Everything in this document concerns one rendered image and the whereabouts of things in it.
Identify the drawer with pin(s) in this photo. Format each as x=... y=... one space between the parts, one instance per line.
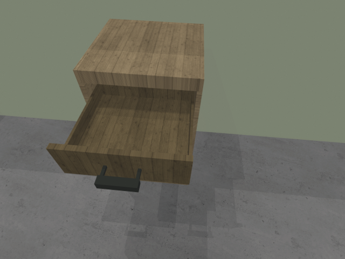
x=126 y=128

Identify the cabinet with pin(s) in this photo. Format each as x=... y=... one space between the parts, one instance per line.
x=150 y=54

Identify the handle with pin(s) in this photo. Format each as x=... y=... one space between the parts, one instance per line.
x=117 y=183

